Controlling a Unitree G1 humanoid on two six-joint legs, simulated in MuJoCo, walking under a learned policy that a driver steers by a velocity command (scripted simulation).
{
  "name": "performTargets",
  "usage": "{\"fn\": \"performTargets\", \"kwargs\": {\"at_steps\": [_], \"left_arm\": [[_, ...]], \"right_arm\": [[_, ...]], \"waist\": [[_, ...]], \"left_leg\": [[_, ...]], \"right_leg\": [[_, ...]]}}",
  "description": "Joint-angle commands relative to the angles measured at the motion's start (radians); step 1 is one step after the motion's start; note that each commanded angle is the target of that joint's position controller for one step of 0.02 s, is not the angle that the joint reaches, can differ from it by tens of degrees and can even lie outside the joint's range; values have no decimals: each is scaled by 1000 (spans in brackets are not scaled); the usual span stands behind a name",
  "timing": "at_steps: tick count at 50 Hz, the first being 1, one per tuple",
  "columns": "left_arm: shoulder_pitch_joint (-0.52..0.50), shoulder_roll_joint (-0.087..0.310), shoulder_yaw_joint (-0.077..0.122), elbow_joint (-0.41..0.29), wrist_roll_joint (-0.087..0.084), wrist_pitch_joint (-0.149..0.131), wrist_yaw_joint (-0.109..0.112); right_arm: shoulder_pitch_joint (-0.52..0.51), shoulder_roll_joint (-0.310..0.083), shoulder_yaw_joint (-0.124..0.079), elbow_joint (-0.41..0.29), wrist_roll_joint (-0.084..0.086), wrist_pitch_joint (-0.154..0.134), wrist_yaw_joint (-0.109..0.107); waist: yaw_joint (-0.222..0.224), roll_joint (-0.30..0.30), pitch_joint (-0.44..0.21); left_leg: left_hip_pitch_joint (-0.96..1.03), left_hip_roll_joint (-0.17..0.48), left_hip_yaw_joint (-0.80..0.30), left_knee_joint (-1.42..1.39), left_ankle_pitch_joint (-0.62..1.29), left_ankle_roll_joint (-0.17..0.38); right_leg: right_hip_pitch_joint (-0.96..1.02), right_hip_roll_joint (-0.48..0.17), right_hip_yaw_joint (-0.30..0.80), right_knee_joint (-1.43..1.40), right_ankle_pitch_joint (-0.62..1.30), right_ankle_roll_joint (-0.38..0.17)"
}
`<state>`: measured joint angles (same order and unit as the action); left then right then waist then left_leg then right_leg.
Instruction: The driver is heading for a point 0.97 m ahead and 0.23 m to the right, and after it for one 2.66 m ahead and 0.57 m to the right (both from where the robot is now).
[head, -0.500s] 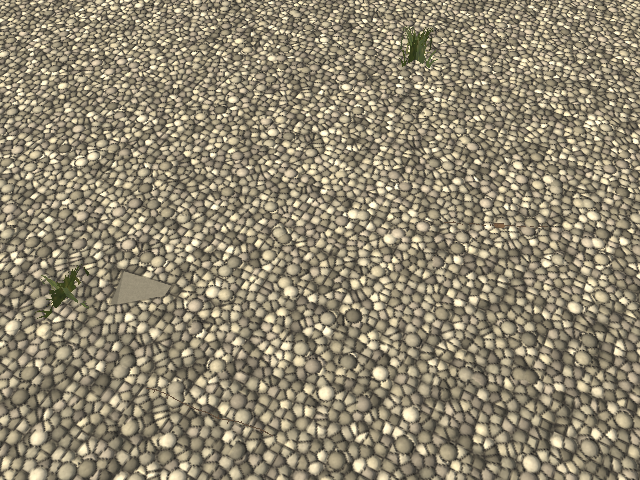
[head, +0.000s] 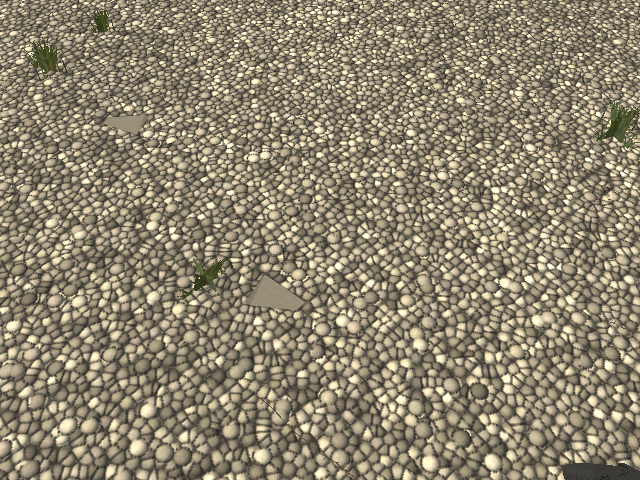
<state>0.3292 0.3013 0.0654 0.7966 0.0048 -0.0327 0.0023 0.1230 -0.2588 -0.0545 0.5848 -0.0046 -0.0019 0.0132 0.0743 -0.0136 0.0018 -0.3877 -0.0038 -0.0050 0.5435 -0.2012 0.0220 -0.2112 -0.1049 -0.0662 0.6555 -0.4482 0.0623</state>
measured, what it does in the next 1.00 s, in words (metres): walks ahead: right foot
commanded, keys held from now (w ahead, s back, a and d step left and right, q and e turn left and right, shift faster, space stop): no key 0.62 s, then w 0.38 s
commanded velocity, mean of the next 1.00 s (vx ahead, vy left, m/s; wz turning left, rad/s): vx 0.13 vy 0.00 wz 0.05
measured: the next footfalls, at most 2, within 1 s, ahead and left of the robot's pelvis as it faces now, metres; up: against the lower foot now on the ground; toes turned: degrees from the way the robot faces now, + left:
right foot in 0.28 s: +0.12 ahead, -0.12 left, +0.00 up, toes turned +0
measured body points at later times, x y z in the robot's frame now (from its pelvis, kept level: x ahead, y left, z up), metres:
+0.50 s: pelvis +0.06 +0.00 +0.01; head +0.07 +0.00 +0.46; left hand +0.18 +0.26 -0.11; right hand +0.18 -0.24 -0.12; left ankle +0.05 +0.11 -0.73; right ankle +0.06 -0.13 -0.73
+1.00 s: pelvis +0.15 -0.03 +0.01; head +0.16 -0.04 +0.46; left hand +0.15 +0.24 -0.12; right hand +0.24 -0.29 -0.13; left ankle +0.09 +0.10 -0.65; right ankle +0.08 -0.12 -0.73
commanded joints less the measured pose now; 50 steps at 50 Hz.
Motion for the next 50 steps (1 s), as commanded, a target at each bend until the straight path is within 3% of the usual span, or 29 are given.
{"fn": "performTargets", "kwargs": {"at_steps": [1, 2, 3, 4, 7, 11, 13, 14, 15, 16, 17, 18, 20, 23, 31, 32, 34, 35, 37, 39, 40, 42, 43, 44, 45, 46, 47, 49, 50], "left_arm": [[-19, 113, 7, -84, -4, -13, 0], [-59, 119, 11, -86, -14, -3, 2], [-65, 105, 11, -70, -10, 9, 12], [-66, 102, 11, -70, -1, 21, 21], [-25, 51, 0, -45, 1, 33, 30], [-75, 43, -9, -51, 1, 40, 30], [-72, 38, -13, -47, 13, 39, 25], [-87, 61, -11, -54, 27, 38, 25], [-102, 112, -3, -72, 26, 38, 28], [-142, 148, 11, -59, 9, 38, 27], [-159, 94, 3, -67, 3, 34, 20], [-158, 62, -7, -60, 10, 28, 18], [-156, 47, -13, -51, 11, 14, 16], [-144, 51, -13, -33, 6, 8, 20], [-157, 50, -14, 12, 2, 17, 27], [-140, 45, -13, 28, 1, 19, 27], [-133, 50, -8, 43, -10, 24, 28], [-142, 43, -10, 39, -15, 19, 30], [-168, 21, -15, 22, -23, -11, 29], [-192, -1, -18, 7, -33, -47, 17], [-199, 8, -15, 4, -35, -61, 9], [-106, 14, -8, 44, -35, -79, -7], [5, 36, 4, 94, -34, -79, -9], [128, 119, 30, 135, -31, -83, -9], [214, 209, 56, 152, -28, -84, -18], [194, 126, 30, 142, -12, -83, -16], [158, 78, 15, 130, -4, -84, -16], [117, 57, 4, 120, -9, -77, -18], [117, 34, -6, 124, -9, -69, -16]], "right_arm": [[184, -171, -45, -18, -7, -6, -10], [144, -141, -32, -7, -3, -13, -7], [95, -129, -26, -5, -3, -16, -5], [39, -117, -21, -7, -1, -17, -6], [-31, -91, -14, 8, -18, -22, -14], [-18, -88, -10, 49, -13, -15, -18], [-27, -69, 0, 71, -2, -12, -14], [8, -49, 7, 91, -5, -17, -11], [40, -48, 7, 105, -19, -19, -9], [85, -45, 5, 112, -20, -19, -9], [44, -73, 2, 121, -21, -15, -15], [22, -79, -4, 120, -13, -11, -20], [24, -71, -4, 130, -11, -1, -28], [36, -62, -6, 153, -7, 1, -29], [51, -67, -13, 234, 0, 7, -38], [70, -67, -14, 252, 2, 9, -40], [90, -92, -25, 273, 15, 14, -42], [94, -98, -27, 273, 19, 10, -44], [140, -114, -30, 283, 29, -18, -42], [177, -159, -40, 303, 30, -44, -34], [166, -159, -40, 302, 30, -53, -31], [88, -147, -34, 284, 35, -57, -25], [19, -128, -28, 262, 35, -56, -22], [-57, -74, -12, 221, 34, -66, -24], [-63, -72, -12, 194, 26, -88, -27], [-52, -113, -23, 202, 29, -101, -23], [-15, -107, -22, 217, 43, -105, -15], [-29, -88, -19, 223, 44, -104, -4], [-47, -79, -21, 221, 37, -100, 2]], "waist": [[-119, 214, -237], [-108, 184, -180], [-90, 132, -150], [-65, 130, -121], [-21, 147, -119], [-47, 145, -112], [-22, 114, -84], [-32, 76, -68], [-65, 5, -41], [-113, -121, -12], [-71, -99, 6], [-66, -85, 7], [-62, -72, -11], [-61, -37, -37], [-64, 16, -29], [-65, 21, -48], [-72, 38, 5], [-80, 51, 63], [-103, 103, 136], [-107, 198, 153], [-102, 195, 158], [-38, 168, 109], [14, 128, 75], [56, -49, 54], [75, -280, 22], [53, -193, 31], [17, -121, 48], [-8, -51, 73], [-14, -61, 71]], "left_leg": [[473, 361, -424, -160, 558, 295], [427, 307, -344, -163, 503, 259], [367, 269, -293, -172, 466, 226], [286, 245, -250, -192, 462, 207], [158, 187, -147, -204, 516, 200], [153, 199, -175, -202, 376, 208], [102, 165, -170, -195, 169, 159], [70, 128, -164, -190, 44, 108], [45, 72, -133, -162, -96, 64], [64, 17, -78, -168, -118, 32], [113, 7, -61, -136, -88, 12], [129, 10, -57, -118, -51, 14], [146, 19, -65, -103, 49, 22], [175, 25, -65, -92, 125, 25], [212, 30, -63, -90, 190, 14], [222, 19, -52, -93, 96, 18], [171, 10, -59, -103, -281, 53], [128, 30, -98, -131, -440, 75], [126, 119, -241, -212, -585, 137], [180, 257, -460, -315, -605, 223], [173, 282, -493, -319, -533, 238], [127, 238, -382, -257, -347, 193], [25, 171, -273, -175, -234, 142], [-107, 35, -79, 79, -92, 57], [-319, -58, 19, 376, -169, -6], [-455, -29, -55, 554, -352, -4], [-497, 15, -84, 635, -307, 18], [-538, 79, -53, 608, -171, 39], [-497, 99, -36, 557, -119, 38]], "right_leg": [[-378, 27, 87, 443, -208, 27], [-402, 16, 92, 461, -174, 20], [-391, 0, 102, 433, -124, 18], [-337, -9, 113, 377, -64, 24], [-157, 17, 90, 218, 49, 33], [-55, 37, 83, 2, 149, 15], [54, 47, 77, -182, 321, -13], [107, 15, 120, -219, 431, -29], [113, -37, 165, -226, 515, -54], [37, -29, 147, -198, 376, -90], [-26, -4, 143, -219, 271, -96], [-39, 4, 139, -225, 262, -84], [-17, 18, 124, -210, 337, -65], [9, 25, 114, -187, 392, -60], [24, 39, 102, -190, 418, -63], [31, 54, 86, -189, 324, -66], [-39, 88, 61, -160, -6, -92], [-99, 91, 66, -151, -123, -104], [-211, 99, 56, -70, -146, -114], [-282, 113, 28, 52, -17, -124], [-274, 99, 49, 40, -6, -142], [-95, 98, 45, -108, 43, -175], [93, 91, 76, -188, 115, -185], [229, -23, 293, -294, 88, -235], [427, -213, 640, -413, 204, -342], [472, -270, 697, -409, 316, -373], [477, -250, 608, -387, 385, -349], [453, -204, 443, -410, 499, -295], [417, -173, 367, -428, 556, -265]]}}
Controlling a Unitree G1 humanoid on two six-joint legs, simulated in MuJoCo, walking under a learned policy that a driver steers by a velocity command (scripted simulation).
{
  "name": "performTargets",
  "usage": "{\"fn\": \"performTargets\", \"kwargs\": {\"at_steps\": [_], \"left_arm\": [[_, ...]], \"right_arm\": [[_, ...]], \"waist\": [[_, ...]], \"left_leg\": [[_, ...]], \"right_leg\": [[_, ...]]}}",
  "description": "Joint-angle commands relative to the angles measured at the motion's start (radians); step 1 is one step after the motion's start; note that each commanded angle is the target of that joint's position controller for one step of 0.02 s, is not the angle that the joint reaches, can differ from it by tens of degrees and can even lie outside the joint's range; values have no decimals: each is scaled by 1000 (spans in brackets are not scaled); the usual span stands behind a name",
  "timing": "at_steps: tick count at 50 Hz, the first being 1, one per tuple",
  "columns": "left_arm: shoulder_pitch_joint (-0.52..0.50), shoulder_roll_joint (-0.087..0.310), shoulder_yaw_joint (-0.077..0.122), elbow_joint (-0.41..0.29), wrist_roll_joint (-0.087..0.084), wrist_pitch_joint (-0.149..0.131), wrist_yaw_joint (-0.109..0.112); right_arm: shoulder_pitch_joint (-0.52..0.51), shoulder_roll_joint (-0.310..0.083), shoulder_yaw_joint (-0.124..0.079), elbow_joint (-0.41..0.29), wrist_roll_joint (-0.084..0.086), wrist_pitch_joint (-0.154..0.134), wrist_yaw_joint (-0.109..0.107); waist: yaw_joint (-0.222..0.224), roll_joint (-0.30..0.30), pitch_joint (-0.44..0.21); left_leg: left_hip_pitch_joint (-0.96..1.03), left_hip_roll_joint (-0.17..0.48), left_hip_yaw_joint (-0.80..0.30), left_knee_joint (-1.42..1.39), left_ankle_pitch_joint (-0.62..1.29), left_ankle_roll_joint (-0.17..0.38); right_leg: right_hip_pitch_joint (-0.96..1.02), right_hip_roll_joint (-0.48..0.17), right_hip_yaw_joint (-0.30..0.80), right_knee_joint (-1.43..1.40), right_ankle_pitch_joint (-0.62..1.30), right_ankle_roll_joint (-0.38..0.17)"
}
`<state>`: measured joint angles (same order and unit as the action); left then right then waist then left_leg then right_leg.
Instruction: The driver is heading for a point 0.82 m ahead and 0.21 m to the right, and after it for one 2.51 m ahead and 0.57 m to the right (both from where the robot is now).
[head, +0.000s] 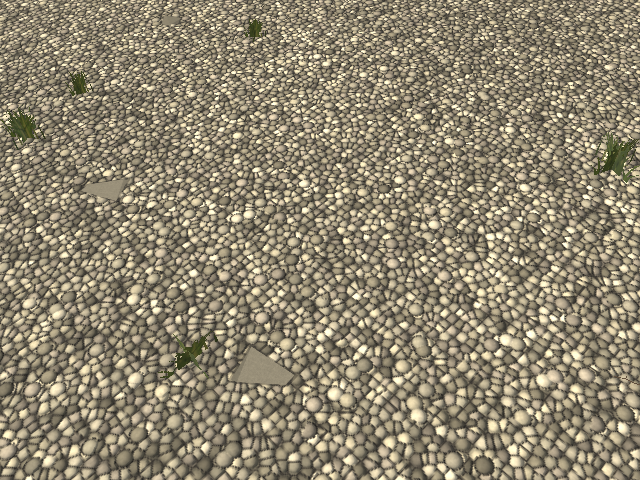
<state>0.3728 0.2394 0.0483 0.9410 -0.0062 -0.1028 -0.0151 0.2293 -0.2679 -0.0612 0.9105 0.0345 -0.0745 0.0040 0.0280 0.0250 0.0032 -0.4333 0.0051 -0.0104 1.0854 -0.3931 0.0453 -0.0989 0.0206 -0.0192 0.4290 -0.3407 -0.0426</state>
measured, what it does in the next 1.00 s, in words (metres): walks ahead, turning right: left foot, then right foot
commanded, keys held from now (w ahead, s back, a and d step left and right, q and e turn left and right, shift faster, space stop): w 0.40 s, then w+e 0.60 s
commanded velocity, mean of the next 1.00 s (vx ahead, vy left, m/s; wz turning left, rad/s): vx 0.47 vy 0.00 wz -0.23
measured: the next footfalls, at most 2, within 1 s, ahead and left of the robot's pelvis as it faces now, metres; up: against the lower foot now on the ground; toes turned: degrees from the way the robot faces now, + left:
left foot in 0.30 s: +0.33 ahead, +0.14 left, +0.00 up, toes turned +1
right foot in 0.84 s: +0.61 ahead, -0.12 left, +0.00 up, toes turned -15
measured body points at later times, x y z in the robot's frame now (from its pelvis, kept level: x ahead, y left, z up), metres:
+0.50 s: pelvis +0.25 +0.06 +0.00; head +0.27 +0.06 +0.45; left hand +0.35 +0.33 -0.12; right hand +0.32 -0.21 -0.13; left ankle +0.29 +0.14 -0.74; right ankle +0.26 -0.10 -0.65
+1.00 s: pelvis +0.54 -0.04 +0.00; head +0.57 -0.06 +0.44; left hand +0.73 +0.19 -0.11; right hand +0.56 -0.33 -0.13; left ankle +0.50 +0.13 -0.64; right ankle +0.57 -0.11 -0.74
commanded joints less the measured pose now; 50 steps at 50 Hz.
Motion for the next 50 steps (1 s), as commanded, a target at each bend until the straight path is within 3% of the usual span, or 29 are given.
{"fn": "performTargets", "kwargs": {"at_steps": [1, 5, 7, 10, 12, 13, 14, 15, 16, 17, 18, 19, 20, 22, 24, 26, 29, 32, 37, 40, 41, 42, 43, 44, 45, 46, 47, 48, 50], "left_arm": [[85, 87, 7, -15, 3, 10, 3], [70, 138, 12, -21, 4, 23, 30], [100, 164, 19, -9, 1, 18, 36], [102, 169, 27, 9, -15, 14, 36], [85, 181, 34, 9, -13, 21, 35], [75, 189, 38, 7, -10, 29, 36], [68, 178, 34, 4, -3, 39, 36], [64, 160, 24, -14, 9, 43, 37], [200, 6, -19, -31, 8, 28, 24], [152, 64, -8, -19, -18, 0, 18], [40, 145, 17, -64, -48, -18, 15], [-30, 156, 18, -84, -49, -27, 20], [-54, 149, 24, -85, -31, -24, 27], [7, 105, 26, -66, -21, 7, 31], [0, 79, 23, -73, -22, 33, 34], [-69, 91, 27, -104, -17, 43, 38], [-144, 95, 29, -129, -13, 36, 28], [-256, 71, 16, -166, -10, 29, 9], [-390, 62, 0, -254, -14, 29, -28], [-351, 102, 16, -288, -15, 34, -48], [-261, 134, 34, -276, -16, 37, -49], [-99, 185, 65, -238, -20, 39, -42], [72, 281, 102, -206, -20, 49, -20], [50, 357, 109, -216, -23, 44, -19], [87, 262, 83, -234, -13, 38, -17], [45, 220, 71, -232, -4, 31, -13], [-23, 201, 65, -248, -5, 27, -11], [-91, 175, 57, -268, -1, 27, -10], [-140, 153, 47, -293, 10, 25, -7]], "right_arm": [[-161, -46, -8, -108, -5, -24, 19], [-301, 15, 20, -158, -17, -17, 35], [-355, 0, 22, -178, -13, -15, 38], [-379, -49, 13, -198, -6, -15, 41], [-330, -88, -3, -190, -9, -19, 42], [-251, -113, -18, -168, -10, -18, 38], [-92, -147, -41, -116, -8, -13, 31], [89, -191, -59, -71, -13, -8, 20], [198, -283, -76, -44, -31, -6, 19], [175, -194, -50, -37, -21, -6, 23], [64, -149, -34, -49, -15, -12, 23], [-20, -120, -25, -67, -20, -18, 23], [-76, -92, -16, -71, -31, -25, 28], [-117, -58, -7, -62, -46, -37, 30], [-96, -72, -10, -36, -43, -48, 27], [-66, -104, -17, -15, -49, -54, 14], [-34, -124, -17, -2, -48, -53, -2], [-1, -141, -15, 6, -42, -49, -11], [100, -163, -20, 40, -29, -10, -13], [75, -200, -32, 21, -24, 18, -20], [63, -210, -35, 12, -26, 28, -25], [51, -202, -31, 1, -27, 37, -31], [69, -171, -16, -28, -45, 28, -34], [159, -19, 31, -72, -66, -9, -11], [50, -128, 9, -80, -26, -54, 6], [-39, -161, 0, -114, 6, -77, 14], [-60, -147, 5, -119, -3, -87, 9], [-62, -148, -2, -111, -23, -84, 3], [-29, -145, -11, -116, -34, -56, 3]], "waist": [[30, -118, 66], [42, -108, 105], [51, -129, 117], [25, -138, 134], [-22, -143, 79], [-67, -155, 18], [-143, -149, -74], [-213, -102, -187], [-145, 182, -367], [-164, 196, -377], [-141, 157, -173], [-106, 68, -88], [-69, 20, -31], [-5, 58, -22], [6, 55, 13], [-3, 32, 46], [-25, 7, 53], [-68, -2, 68], [-118, -15, 101], [-68, 36, 44], [-15, 55, -18], [71, 40, -103], [129, -79, -219], [14, -303, -316], [92, -189, -377], [95, -154, -237], [54, -51, -159], [13, -10, -102], [-41, -37, -74]], "left_leg": [[-409, 88, -6, -36, 111, 5], [-237, 40, 63, -349, 307, -42], [-143, 16, 77, -460, 386, -44], [-114, 21, 38, -543, 414, -6], [-31, -3, 46, -556, 374, 29], [78, -30, 67, -550, 347, 51], [275, -56, 85, -557, 337, 79], [572, 60, -46, -527, 294, 127], [906, 344, -557, -626, 27, 304], [857, 375, -792, -819, -134, 314], [698, 340, -645, -848, -141, 258], [534, 305, -509, -867, -38, 226], [391, 265, -401, -891, 83, 205], [251, 218, -262, -941, 170, 180], [179, 215, -176, -988, 208, 189], [177, 222, -123, -1016, 242, 194], [236, 206, -28, -1014, 332, 168], [274, 193, 59, -1021, 368, 140], [513, 259, 108, -935, 465, 120], [577, 275, 152, -765, 873, 87], [567, 266, 174, -627, 1043, 73], [491, 227, 207, -413, 1080, 42], [232, 182, 215, -90, 792, -2], [-223, -51, 105, 233, -133, -58], [-337, -32, -88, 324, -169, -34], [-409, 17, -88, 305, -74, -10], [-373, 63, -82, 224, 9, -2], [-304, 92, -77, 132, 53, -11], [-204, 113, -82, 50, 85, -36]], "right_leg": [[270, -270, 270, -220, 479, -147], [78, -200, 130, -298, 453, -134], [29, -210, 116, -337, 402, -137], [91, -259, 111, -329, 438, -122], [161, -276, 90, -231, 692, -99], [173, -267, 69, -126, 869, -84], [130, -228, 39, 58, 962, -60], [-76, -190, 28, 323, 769, -32], [-442, -3, 24, 749, 96, 37], [-556, 21, 157, 909, -205, 22], [-654, -40, 143, 949, -146, 1], [-624, -96, 121, 908, -52, -13], [-575, -134, 105, 844, 12, -9], [-454, -178, 118, 774, 64, -4], [-457, -189, 113, 729, 85, 10], [-534, -189, 131, 658, 171, 28], [-589, -164, 140, 492, 356, 35], [-556, -142, 68, 319, 472, 33], [-650, -125, 21, 191, 370, 0], [-537, -57, -58, 175, 201, -49], [-411, -14, -87, 174, 165, -73], [-186, 34, -94, 121, 207, -108], [144, -104, 144, 107, 211, -177], [470, -340, 734, -16, 27, -366], [524, -361, 839, -121, -12, -361], [432, -328, 680, -127, 80, -310], [281, -285, 554, -130, 193, -281], [140, -249, 464, -146, 307, -260], [1, -211, 400, -191, 406, -258]]}}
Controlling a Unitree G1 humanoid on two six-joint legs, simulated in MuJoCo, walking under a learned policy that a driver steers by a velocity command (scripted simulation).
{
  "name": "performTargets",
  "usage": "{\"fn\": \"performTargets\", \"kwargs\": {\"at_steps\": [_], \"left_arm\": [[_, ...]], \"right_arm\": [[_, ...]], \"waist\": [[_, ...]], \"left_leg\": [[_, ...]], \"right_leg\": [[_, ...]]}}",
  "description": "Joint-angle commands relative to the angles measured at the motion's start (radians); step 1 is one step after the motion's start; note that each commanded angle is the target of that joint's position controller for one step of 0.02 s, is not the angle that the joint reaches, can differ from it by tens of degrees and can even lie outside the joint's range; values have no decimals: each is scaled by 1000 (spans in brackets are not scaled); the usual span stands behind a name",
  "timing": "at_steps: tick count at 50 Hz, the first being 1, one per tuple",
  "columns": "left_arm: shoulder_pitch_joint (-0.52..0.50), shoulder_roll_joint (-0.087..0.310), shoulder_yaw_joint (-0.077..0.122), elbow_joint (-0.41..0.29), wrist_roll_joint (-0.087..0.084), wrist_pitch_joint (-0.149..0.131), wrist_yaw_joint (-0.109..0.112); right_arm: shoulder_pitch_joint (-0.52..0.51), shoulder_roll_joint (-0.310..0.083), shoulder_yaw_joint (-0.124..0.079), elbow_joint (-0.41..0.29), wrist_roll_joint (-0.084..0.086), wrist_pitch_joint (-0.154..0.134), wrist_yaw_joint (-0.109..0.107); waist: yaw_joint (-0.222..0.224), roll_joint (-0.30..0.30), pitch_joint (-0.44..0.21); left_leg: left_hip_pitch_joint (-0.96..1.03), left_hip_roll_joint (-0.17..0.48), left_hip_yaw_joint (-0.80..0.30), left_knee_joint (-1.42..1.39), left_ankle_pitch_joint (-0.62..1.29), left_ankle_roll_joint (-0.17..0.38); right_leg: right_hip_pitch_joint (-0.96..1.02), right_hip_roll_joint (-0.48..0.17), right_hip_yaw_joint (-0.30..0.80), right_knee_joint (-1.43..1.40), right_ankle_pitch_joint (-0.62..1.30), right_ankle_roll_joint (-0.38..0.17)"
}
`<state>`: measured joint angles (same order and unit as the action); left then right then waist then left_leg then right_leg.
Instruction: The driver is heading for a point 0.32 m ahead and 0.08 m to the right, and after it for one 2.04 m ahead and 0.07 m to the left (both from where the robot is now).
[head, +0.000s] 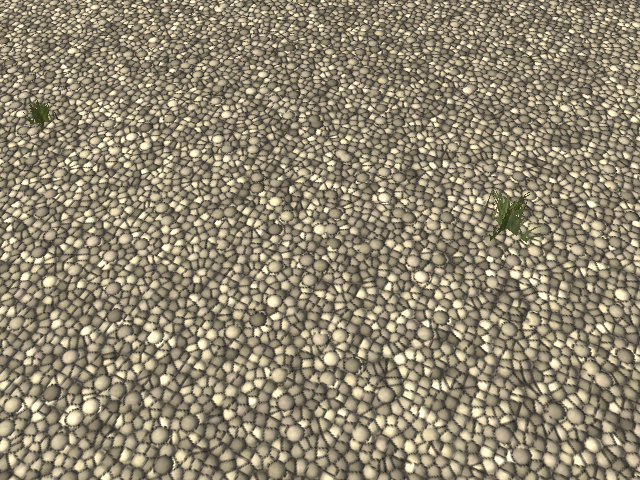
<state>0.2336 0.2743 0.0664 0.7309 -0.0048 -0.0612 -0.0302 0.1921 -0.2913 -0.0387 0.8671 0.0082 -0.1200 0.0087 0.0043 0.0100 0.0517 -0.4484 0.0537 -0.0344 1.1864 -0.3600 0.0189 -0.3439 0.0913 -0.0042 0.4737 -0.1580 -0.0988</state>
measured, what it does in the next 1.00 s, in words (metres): walks ahead, turning right: left foot, then right foot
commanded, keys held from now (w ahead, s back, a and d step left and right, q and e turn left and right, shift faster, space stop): w+e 0.18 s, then e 0.44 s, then q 0.38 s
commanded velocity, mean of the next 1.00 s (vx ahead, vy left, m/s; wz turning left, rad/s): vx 0.21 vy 0.00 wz -0.36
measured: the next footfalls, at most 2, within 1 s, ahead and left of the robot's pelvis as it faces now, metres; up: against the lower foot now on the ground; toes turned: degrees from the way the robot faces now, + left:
left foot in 0.32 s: +0.39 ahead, +0.12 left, +0.00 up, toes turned -14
right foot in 0.76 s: +0.29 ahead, -0.13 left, +0.00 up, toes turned -24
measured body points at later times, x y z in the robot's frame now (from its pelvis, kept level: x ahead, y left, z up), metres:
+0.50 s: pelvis +0.24 +0.05 +0.00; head +0.29 +0.04 +0.44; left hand +0.43 +0.30 -0.11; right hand +0.34 -0.25 -0.10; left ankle +0.35 +0.13 -0.73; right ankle +0.16 -0.06 -0.65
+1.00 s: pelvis +0.29 -0.01 -0.01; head +0.30 -0.02 +0.44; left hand +0.55 +0.16 -0.09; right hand +0.28 -0.31 -0.13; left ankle +0.34 +0.11 -0.73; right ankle +0.25 -0.11 -0.74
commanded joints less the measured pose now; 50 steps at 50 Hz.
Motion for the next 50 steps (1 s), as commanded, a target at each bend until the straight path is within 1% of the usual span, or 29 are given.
{"fn": "performTargets", "kwargs": {"at_steps": [1, 3, 5, 8, 10, 13, 15, 16, 17, 18, 19, 20, 21, 24, 27, 29, 31, 34, 36, 37, 38, 39, 40, 41, 42, 44, 46, 48, 50], "left_arm": [[2, 126, 31, -83, 1, -19, 12], [24, 154, 39, -80, -7, -19, 26], [52, 170, 45, -74, -11, -14, 38], [96, 178, 49, -61, -13, -5, 44], [124, 178, 51, -45, -17, 0, 44], [132, 166, 52, -43, -15, 23, 59], [81, 149, 48, -71, -13, 35, 67], [67, 107, 33, -97, -6, 34, 65], [192, 36, 13, -103, 10, 32, 63], [330, 84, 9, -109, -15, 29, 57], [282, 172, 33, -87, -29, 40, 59], [159, 204, 43, -111, -26, 57, 64], [104, 204, 48, -120, -18, 76, 69], [116, 121, 34, -142, -19, 109, 73], [81, 97, 24, -167, -7, 106, 70], [55, 100, 22, -177, -7, 107, 60], [29, 107, 23, -187, -9, 113, 49], [-11, 94, 17, -202, 3, 115, 39], [45, 73, 14, -169, 12, 108, 34], [55, 81, 14, -160, 21, 104, 37], [61, 151, 22, -170, 32, 103, 50], [-46, 156, 7, -197, 52, 100, 56], [-100, 113, 2, -200, 55, 88, 47], [-128, 107, 0, -187, 54, 78, 42], [-126, 132, 9, -178, 48, 71, 42], [-106, 144, 14, -159, 34, 67, 53], [-61, 151, 24, -152, 24, 76, 67], [-40, 168, 35, -147, 21, 82, 79], [-57, 161, 39, -153, 23, 78, 87]], "right_arm": [[15, -107, -32, -77, -15, 2, -3], [-34, -86, -27, -101, -27, 16, -8], [-117, -67, -19, -129, -28, 16, -9], [-215, -51, -10, -164, -16, 9, -1], [-252, -70, -16, -188, -9, 5, 3], [-229, -114, -34, -196, -16, -6, 9], [-125, -134, -48, -171, -23, -16, 6], [-31, -171, -57, -164, -41, -20, 1], [52, -227, -67, -163, -56, -10, -8], [104, -223, -72, -142, -24, 15, -2], [47, -150, -56, -181, -17, 32, -5], [-9, -101, -40, -198, -21, 48, -14], [-62, -79, -29, -201, -26, 61, -17], [-119, -105, -39, -180, -37, 71, -22], [-118, -137, -54, -163, -28, 71, -28], [-138, -151, -60, -163, -20, 83, -31], [-151, -162, -63, -160, -14, 95, -30], [-108, -171, -61, -126, 3, 106, -15], [-129, -137, -42, -108, 19, 109, -3], [-93, -73, -18, -85, 16, 104, 6], [-49, 2, 13, -87, -23, 95, 22], [5, 9, 16, -80, -30, 94, 26], [-25, -71, 0, -69, -22, 102, 19], [-47, -90, -7, -72, -13, 106, 15], [-64, -104, -11, -66, -14, 111, 7], [-61, -142, -19, -73, -16, 120, -2], [-48, -160, -29, -73, 2, 120, 0], [-52, -126, -32, -81, 4, 127, 2], [-55, -102, -38, -93, 4, 143, 6]], "waist": [[-27, -23, -111], [-23, -29, -78], [4, -45, -57], [49, -80, -50], [59, -96, -38], [38, -125, -68], [-24, -140, -119], [-64, -99, -223], [-28, 127, -365], [-2, 338, -508], [-25, 189, -432], [-45, 116, -309], [-32, 67, -221], [19, 134, -115], [12, 117, -161], [8, 108, -186], [4, 118, -173], [-13, 111, -151], [31, 91, -151], [35, 64, -151], [-9, -108, -196], [-69, -237, -173], [-35, -185, -152], [-48, -186, -117], [-34, -188, -99], [-25, -199, -66], [0, -139, -63], [10, -134, -69], [23, -166, -82]], "left_leg": [[-178, 62, -46, -94, 63, -29], [-184, 48, -26, -213, 144, -67], [-164, 22, -17, -387, 288, -85], [-72, -30, -2, -589, 464, -83], [-51, -48, -19, -649, 481, -73], [-14, -73, -43, -719, 410, -41], [119, -70, -22, -783, 441, -4], [326, 31, -82, -759, 611, 45], [663, 289, -317, -665, 991, 165], [820, 459, -622, -697, 850, 309], [723, 401, -569, -750, 635, 276], [598, 342, -412, -774, 550, 229], [458, 283, -302, -803, 531, 209], [204, 199, -123, -901, 490, 200], [246, 245, -64, -912, 617, 238], [252, 258, -23, -920, 576, 237], [233, 254, 21, -931, 476, 223], [237, 247, 6, -905, 393, 214], [205, 208, 21, -833, 321, 165], [139, 161, 43, -789, 246, 94], [62, 72, 117, -638, 52, -6], [49, 24, 108, -622, -120, -63], [152, 36, 69, -606, -72, -78], [153, 17, 80, -650, 36, -75], [140, 6, 85, -661, 112, -76], [122, 14, 67, -653, 181, -71], [70, 2, 76, -589, 206, -44], [20, -10, 86, -502, 101, -37], [-51, 3, 69, -293, -168, -42]], "right_leg": [[204, -272, 355, -247, 263, -208], [140, -245, 296, -266, 294, -203], [103, -202, 248, -264, 254, -171], [67, -171, 236, -246, 148, -120], [93, -183, 274, -206, 153, -104], [200, -197, 349, -60, 261, -63], [215, -156, 363, 79, 331, -19], [143, -97, 327, 255, 251, 25], [-105, 15, 225, 566, -309, 91], [-292, 26, 179, 812, -599, 122], [-347, -44, 201, 905, -500, 148], [-376, -72, 144, 910, -422, 163], [-354, -104, 122, 872, -377, 173], [-213, -139, 58, 715, -315, 170], [-185, -163, 44, 576, -241, 168], [-135, -173, 34, 488, -171, 159], [-83, -170, 12, 408, -136, 145], [-6, -135, 1, 259, -165, 116], [148, -102, -23, 14, -43, 81], [275, -118, 12, -111, 53, 59], [390, -317, 235, -146, 294, 17], [255, -431, 305, -138, 260, -104], [136, -375, 243, -150, 87, -113], [128, -306, 176, -145, -21, -60], [143, -269, 140, -138, -78, -20], [145, -284, 133, -124, -9, -7], [180, -303, 117, -100, 68, -22], [202, -361, 138, -93, 162, -65], [212, -454, 186, -102, 299, -137]]}}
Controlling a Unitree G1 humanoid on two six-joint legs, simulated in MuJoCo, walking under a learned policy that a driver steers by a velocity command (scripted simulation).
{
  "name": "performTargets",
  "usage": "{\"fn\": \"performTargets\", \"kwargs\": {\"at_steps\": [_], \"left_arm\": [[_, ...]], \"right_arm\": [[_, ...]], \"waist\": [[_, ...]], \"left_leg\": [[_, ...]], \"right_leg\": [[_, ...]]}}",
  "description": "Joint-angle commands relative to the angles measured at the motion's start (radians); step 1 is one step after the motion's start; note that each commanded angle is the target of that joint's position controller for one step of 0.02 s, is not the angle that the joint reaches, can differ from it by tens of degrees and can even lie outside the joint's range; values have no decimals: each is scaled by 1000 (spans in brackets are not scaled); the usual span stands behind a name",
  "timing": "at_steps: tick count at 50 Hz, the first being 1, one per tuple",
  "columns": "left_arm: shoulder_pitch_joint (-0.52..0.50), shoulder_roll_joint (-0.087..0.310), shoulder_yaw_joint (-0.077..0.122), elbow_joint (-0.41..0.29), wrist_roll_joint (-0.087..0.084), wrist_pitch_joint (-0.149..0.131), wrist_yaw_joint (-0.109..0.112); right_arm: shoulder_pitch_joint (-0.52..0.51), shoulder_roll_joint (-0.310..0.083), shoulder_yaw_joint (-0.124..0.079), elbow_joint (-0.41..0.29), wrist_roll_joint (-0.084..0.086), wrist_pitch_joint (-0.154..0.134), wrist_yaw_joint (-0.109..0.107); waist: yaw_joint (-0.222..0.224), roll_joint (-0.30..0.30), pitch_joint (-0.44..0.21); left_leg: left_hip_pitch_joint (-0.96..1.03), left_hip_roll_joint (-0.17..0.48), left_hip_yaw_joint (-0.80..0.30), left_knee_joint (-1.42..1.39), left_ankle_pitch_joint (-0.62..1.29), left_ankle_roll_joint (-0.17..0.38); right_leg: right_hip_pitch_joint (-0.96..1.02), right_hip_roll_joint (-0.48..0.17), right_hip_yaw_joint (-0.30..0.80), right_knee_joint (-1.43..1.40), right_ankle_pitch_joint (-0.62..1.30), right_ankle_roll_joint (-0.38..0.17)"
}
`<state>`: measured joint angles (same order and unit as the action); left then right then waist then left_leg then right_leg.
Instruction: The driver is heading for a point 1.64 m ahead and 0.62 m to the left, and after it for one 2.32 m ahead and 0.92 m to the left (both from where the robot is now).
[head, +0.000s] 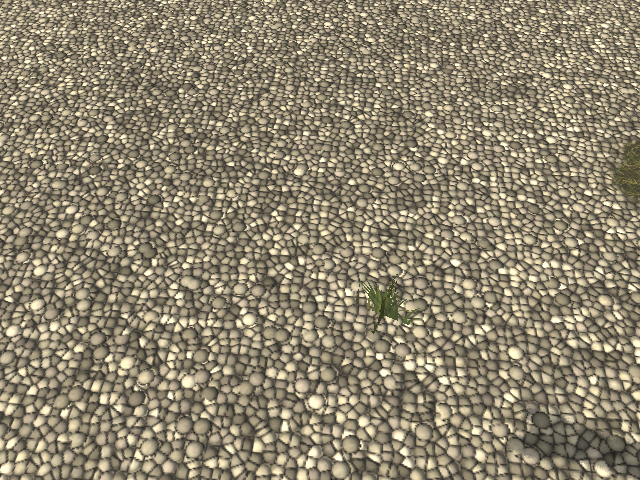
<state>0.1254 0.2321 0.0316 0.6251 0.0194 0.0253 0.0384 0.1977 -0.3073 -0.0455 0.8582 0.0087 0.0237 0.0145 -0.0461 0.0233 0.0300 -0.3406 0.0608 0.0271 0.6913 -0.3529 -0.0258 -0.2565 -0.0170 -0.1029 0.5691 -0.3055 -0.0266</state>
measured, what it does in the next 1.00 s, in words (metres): steps on the spot, turning left: left foot, then right foot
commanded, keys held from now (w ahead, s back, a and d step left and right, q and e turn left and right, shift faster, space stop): q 0.74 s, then no key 0.26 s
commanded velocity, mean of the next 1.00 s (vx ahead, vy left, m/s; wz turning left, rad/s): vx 0.00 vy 0.00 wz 0.48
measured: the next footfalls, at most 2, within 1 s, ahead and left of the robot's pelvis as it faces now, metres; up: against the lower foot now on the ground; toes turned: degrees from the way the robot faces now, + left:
left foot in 0.18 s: +0.04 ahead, +0.13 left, +0.00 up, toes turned +11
right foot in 0.82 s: +0.14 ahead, -0.06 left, +0.00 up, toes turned +34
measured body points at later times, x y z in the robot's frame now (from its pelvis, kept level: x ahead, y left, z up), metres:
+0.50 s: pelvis +0.00 +0.06 +0.02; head +0.03 +0.11 +0.46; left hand +0.09 +0.38 -0.10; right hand +0.21 -0.18 -0.06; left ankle +0.00 +0.13 -0.73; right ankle +0.06 -0.12 -0.64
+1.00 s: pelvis +0.04 +0.02 +0.01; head +0.08 +0.02 +0.46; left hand +0.02 +0.33 -0.08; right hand +0.32 -0.16 -0.09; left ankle -0.07 +0.13 -0.66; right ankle +0.11 -0.08 -0.73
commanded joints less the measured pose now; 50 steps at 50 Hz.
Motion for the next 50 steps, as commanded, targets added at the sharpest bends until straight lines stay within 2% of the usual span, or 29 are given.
{"fn": "performTargets", "kwargs": {"at_steps": [1, 3, 4, 6, 8, 9, 10, 11, 12, 13, 14, 15, 17, 19, 24, 29, 32, 36, 38, 39, 40, 41, 42, 43, 44, 45, 46, 47, 50], "left_arm": [[41, 200, 75, -44, -2, -14, 18], [-21, 198, 80, -44, -10, -23, 12], [-47, 201, 83, -43, -13, -23, 9], [-68, 206, 87, -31, -22, -17, 6], [-73, 196, 87, -11, -41, -8, 8], [-3, 169, 84, 19, -39, -7, 5], [16, 113, 65, -7, 7, -7, 2], [-90, 120, 61, -48, 2, -10, 11], [-109, 160, 71, -38, -17, -10, 16], [-101, 167, 75, -28, -23, -10, 22], [-87, 173, 81, -3, -14, -9, 31], [-73, 186, 87, 5, -9, -7, 37], [-38, 170, 87, 19, -18, -9, 30], [-30, 157, 85, 27, -22, -12, 28], [-55, 153, 85, 23, -20, -19, 28], [-69, 152, 84, 24, -20, -38, 19], [-70, 153, 83, 23, -23, -53, 7], [-50, 161, 84, 24, -30, -73, -11], [-10, 166, 85, 35, -32, -81, -23], [22, 164, 86, 46, -31, -84, -29], [44, 169, 87, 55, -25, -85, -33], [37, 212, 93, 44, -9, -82, -30], [-15, 277, 98, 22, 10, -69, -23], [18, 245, 93, 27, 23, -69, -26], [0, 216, 83, 21, 7, -70, -25], [-30, 188, 74, 21, -7, -67, -22], [-43, 169, 65, 19, -19, -65, -21], [-44, 160, 57, 24, -22, -62, -20], [-26, 147, 47, 40, -12, -52, -20]], "right_arm": [[-63, -74, -33, -95, 8, 8, 2], [-39, -61, -35, -95, 12, 24, 2], [-30, -62, -36, -96, 10, 28, 4], [-12, -67, -40, -104, 11, 32, 13], [43, -71, -48, -99, 12, 31, 20], [61, -109, -63, -101, 4, 26, 13], [78, -267, -101, -129, -4, 16, -9], [94, -284, -92, -154, -45, -7, 3], [79, -254, -83, -166, -49, -31, 11], [42, -227, -77, -167, -31, -44, 6], [3, -200, -71, -172, -8, -43, -4], [-26, -174, -62, -178, 8, -37, -15], [-20, -160, -55, -191, 6, -27, -29], [-5, -160, -57, -202, 3, -24, -37], [0, -167, -62, -224, 3, -10, -50], [-18, -175, -69, -247, -1, 0, -51], [-27, -178, -74, -261, -2, 5, -47], [-47, -179, -77, -281, 3, 14, -39], [-66, -172, -75, -290, 9, 20, -39], [-80, -163, -71, -295, 15, 24, -41], [-76, -146, -65, -295, 22, 26, -45], [-22, -103, -52, -290, 10, 24, -46], [47, -80, -45, -290, 2, 16, -43], [19, -162, -70, -293, -8, 6, -44], [23, -206, -87, -276, -4, 5, -45], [22, -192, -88, -255, -1, 11, -47], [24, -162, -82, -242, -1, 22, -50], [25, -131, -73, -239, 0, 28, -48], [-14, -65, -47, -253, 4, 24, -44]], "waist": [[71, -163, -57], [46, -121, -62], [39, -121, -74], [28, -139, -96], [-4, -134, -116], [4, -43, -110], [33, 280, -105], [-23, 271, -169], [-32, 130, -172], [-5, 83, -135], [14, 31, -117], [31, 42, -109], [44, 68, -131], [40, 60, -140], [27, 91, -101], [18, 116, -78], [11, 121, -87], [14, 128, -115], [34, 130, -132], [56, 124, -138], [68, 106, -138], [40, -8, -159], [-29, -249, -123], [17, -266, -109], [17, -185, -92], [10, -145, -76], [14, -139, -66], [18, -143, -60], [35, -184, -76]], "left_leg": [[-197, 18, -16, 281, -243, -2], [-169, 34, -15, 261, -203, -10], [-129, 29, 1, 222, -156, -12], [-54, 2, 44, 120, -66, -6], [76, -49, 90, -87, 107, 27], [162, -53, 23, -214, 273, 64], [321, 213, -380, -293, 731, 186], [300, 354, -605, -338, 827, 391], [315, 324, -535, -342, 755, 394], [307, 269, -455, -326, 673, 341], [305, 226, -408, -318, 603, 288], [283, 198, -377, -323, 586, 259], [275, 160, -351, -338, 587, 241], [295, 146, -345, -348, 568, 239], [280, 123, -399, -375, 366, 237], [215, 94, -464, -375, 216, 239], [197, 87, -508, -350, 236, 249], [206, 81, -571, -299, 397, 252], [217, 71, -584, -263, 483, 239], [203, 52, -571, -237, 493, 217], [164, 19, -546, -210, 426, 180], [84, -45, -470, -106, 192, 123], [-81, -215, -292, 69, -214, 57], [-155, -205, -234, 289, -347, 2], [-168, -169, -239, 411, -283, -22], [-174, -160, -236, 451, -217, -40], [-184, -158, -235, 471, -175, -56], [-178, -158, -232, 473, -144, -68], [-108, -117, -154, 263, -109, -83]], "right_leg": [[130, -380, 291, -198, 521, -233], [112, -356, 220, -182, 553, -215], [100, -340, 184, -170, 555, -200], [95, -318, 129, -128, 540, -168], [62, -286, 59, -29, 447, -103], [-2, -230, -8, 102, 282, -33], [-285, -91, -90, 436, -187, 86], [-402, 28, 97, 639, -447, 107], [-432, 7, 168, 712, -402, 94], [-454, -8, 180, 702, -312, 79], [-465, -26, 188, 665, -226, 78], [-441, -33, 195, 631, -164, 81], [-392, -9, 193, 631, -81, 92], [-393, 4, 198, 594, -40, 102], [-403, 12, 219, 446, 0, 129], [-336, 23, 234, 288, 1, 134], [-280, 36, 237, 216, -24, 125], [-185, 58, 232, 110, -57, 105], [-116, 60, 218, 6, -25, 89], [-46, 56, 202, -99, 57, 77], [43, 31, 201, -215, 198, 58], [148, -111, 330, -245, 311, 4], [194, -281, 521, -240, 579, -127], [126, -382, 638, -254, 580, -268], [107, -351, 580, -246, 506, -268], [99, -281, 492, -233, 435, -219], [104, -237, 438, -226, 399, -187], [101, -217, 406, -221, 429, -184], [131, -164, 322, -214, 456, -178]]}}
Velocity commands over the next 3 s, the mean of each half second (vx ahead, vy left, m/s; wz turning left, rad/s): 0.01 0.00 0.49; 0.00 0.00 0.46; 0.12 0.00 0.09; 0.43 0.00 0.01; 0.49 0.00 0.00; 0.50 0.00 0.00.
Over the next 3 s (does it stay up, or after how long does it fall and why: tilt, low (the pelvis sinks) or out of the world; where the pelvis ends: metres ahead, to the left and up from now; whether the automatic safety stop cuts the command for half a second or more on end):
stays up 0.77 0.45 0.00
